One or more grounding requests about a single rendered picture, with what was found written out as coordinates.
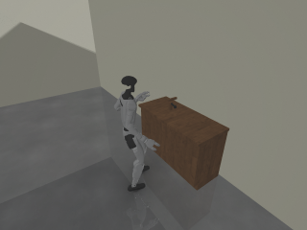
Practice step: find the right robot thigh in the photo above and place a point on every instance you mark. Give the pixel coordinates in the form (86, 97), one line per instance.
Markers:
(137, 148)

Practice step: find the counter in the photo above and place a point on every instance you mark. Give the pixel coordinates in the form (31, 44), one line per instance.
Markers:
(191, 143)

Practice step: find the robot right upper arm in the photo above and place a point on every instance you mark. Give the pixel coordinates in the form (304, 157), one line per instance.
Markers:
(130, 107)

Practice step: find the right robot hand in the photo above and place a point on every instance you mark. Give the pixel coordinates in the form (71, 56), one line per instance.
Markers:
(150, 144)

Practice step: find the robot left upper arm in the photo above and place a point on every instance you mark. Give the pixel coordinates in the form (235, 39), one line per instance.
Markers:
(117, 106)

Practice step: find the robot right foot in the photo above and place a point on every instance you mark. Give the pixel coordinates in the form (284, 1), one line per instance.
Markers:
(138, 186)

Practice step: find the left robot hand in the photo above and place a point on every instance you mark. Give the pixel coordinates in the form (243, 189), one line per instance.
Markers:
(142, 96)

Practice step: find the right robot forearm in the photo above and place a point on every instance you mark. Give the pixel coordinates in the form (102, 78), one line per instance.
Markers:
(133, 131)

